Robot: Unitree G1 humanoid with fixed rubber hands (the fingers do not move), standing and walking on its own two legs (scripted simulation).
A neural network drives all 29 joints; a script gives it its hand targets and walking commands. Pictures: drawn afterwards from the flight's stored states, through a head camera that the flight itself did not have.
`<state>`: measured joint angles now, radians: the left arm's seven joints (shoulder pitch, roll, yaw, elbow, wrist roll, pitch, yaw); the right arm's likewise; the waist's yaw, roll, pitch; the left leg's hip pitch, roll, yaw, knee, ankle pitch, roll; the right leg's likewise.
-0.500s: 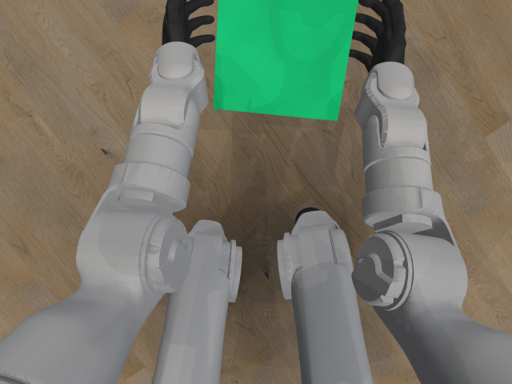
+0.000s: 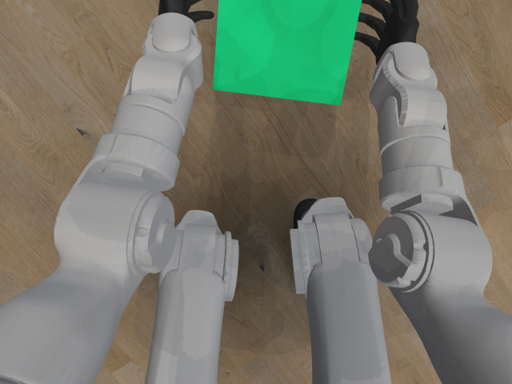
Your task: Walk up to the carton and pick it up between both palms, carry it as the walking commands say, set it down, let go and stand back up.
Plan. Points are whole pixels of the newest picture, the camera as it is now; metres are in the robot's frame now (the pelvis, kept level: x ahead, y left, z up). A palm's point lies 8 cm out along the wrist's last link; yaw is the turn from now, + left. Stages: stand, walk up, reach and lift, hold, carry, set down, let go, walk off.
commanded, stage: set down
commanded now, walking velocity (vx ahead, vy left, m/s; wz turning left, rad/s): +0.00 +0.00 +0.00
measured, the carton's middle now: (280, 33) +0.54 -0.07 -0.28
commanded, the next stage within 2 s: none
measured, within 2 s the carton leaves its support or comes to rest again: rests again in 0.98 s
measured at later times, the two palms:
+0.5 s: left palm (181, 24) +0.54 +0.05 -0.19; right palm (397, 44) +0.50 -0.21 -0.19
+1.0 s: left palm (187, 27) +0.53 +0.05 -0.20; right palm (399, 45) +0.50 -0.22 -0.20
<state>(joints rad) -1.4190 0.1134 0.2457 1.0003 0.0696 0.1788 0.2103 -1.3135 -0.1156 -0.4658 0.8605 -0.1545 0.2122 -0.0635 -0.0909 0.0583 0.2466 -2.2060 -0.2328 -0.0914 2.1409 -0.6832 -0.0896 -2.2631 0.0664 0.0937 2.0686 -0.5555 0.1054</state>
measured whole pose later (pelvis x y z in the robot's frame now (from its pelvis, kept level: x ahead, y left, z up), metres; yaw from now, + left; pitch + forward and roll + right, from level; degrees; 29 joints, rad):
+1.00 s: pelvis +0.00 +0.00 -0.02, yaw +1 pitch +39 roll -1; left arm -1.46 0.13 0.29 1.05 0.12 0.17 0.12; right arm -1.40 -0.19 -0.47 0.99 -0.14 0.20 0.00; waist -0.11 0.04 0.34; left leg -2.20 -0.18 -0.06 2.21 -0.68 -0.06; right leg -2.25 0.04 0.07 2.14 -0.57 0.08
